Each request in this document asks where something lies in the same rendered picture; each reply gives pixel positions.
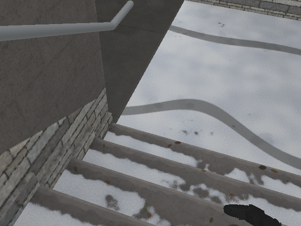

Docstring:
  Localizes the right robot hand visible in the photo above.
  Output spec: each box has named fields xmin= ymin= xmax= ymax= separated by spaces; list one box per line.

xmin=223 ymin=204 xmax=282 ymax=226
